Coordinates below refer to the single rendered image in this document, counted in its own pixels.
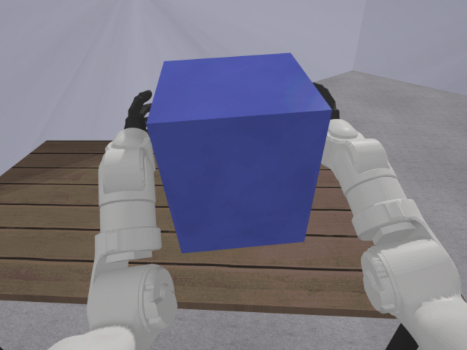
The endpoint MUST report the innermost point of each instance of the left robot hand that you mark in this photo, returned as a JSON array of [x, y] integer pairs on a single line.
[[137, 111]]

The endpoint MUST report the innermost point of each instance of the left robot upper arm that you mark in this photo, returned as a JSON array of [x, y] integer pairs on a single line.
[[127, 308]]

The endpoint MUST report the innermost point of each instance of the right robot upper arm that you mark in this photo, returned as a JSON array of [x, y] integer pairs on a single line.
[[413, 280]]

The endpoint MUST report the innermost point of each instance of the table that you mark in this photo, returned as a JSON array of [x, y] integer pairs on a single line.
[[50, 214]]

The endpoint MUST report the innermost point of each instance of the left robot forearm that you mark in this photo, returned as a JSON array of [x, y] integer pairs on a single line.
[[128, 228]]

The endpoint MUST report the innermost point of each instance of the right robot forearm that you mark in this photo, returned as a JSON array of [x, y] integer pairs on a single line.
[[381, 211]]

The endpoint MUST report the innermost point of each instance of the carton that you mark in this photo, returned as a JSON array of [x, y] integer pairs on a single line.
[[238, 142]]

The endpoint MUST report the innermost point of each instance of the right robot hand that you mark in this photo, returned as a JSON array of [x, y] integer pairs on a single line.
[[329, 99]]

